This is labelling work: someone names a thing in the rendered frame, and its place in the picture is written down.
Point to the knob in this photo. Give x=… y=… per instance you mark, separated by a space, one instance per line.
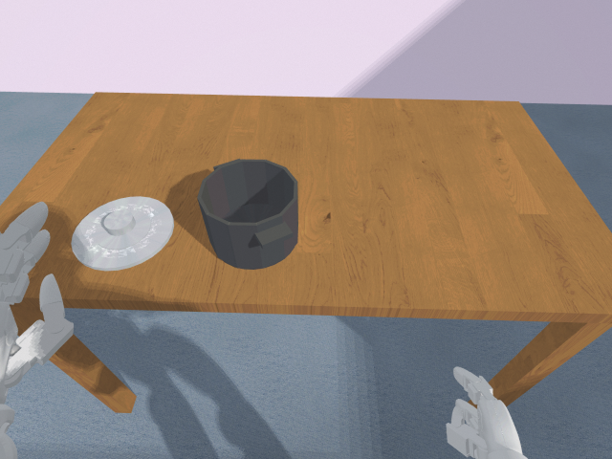
x=119 y=222

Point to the table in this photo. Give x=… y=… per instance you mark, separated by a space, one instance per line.
x=424 y=208

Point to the robot right hand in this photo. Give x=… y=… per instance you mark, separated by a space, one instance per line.
x=490 y=426

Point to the lid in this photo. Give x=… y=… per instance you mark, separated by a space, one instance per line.
x=96 y=248

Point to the pot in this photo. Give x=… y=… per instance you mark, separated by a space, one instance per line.
x=250 y=209

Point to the robot left hand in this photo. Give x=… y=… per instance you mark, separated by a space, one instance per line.
x=21 y=246

